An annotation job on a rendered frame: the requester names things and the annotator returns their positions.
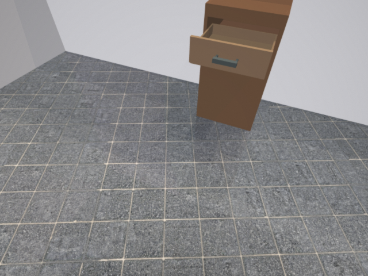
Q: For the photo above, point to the cabinet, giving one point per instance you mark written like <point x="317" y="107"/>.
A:
<point x="231" y="98"/>

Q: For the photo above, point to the handle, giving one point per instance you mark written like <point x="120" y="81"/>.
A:
<point x="225" y="62"/>

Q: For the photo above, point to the drawer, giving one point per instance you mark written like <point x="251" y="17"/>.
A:
<point x="253" y="49"/>

